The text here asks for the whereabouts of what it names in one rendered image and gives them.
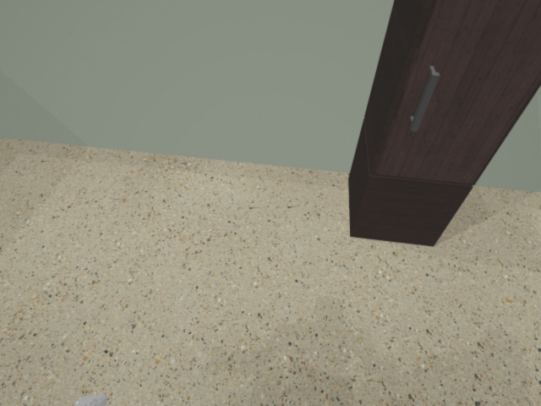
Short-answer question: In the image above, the cupboard door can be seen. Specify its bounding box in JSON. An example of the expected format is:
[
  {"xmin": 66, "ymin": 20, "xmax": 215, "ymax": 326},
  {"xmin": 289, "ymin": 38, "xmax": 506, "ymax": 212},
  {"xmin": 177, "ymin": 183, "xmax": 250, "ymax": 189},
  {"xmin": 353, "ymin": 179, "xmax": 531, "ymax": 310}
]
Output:
[{"xmin": 377, "ymin": 0, "xmax": 541, "ymax": 184}]

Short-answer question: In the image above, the handle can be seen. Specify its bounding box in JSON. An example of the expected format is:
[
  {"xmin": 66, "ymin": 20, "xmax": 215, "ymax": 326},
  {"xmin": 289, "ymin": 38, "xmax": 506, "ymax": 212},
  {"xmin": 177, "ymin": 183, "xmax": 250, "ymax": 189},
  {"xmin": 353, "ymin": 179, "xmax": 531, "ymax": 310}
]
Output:
[{"xmin": 409, "ymin": 66, "xmax": 440, "ymax": 132}]

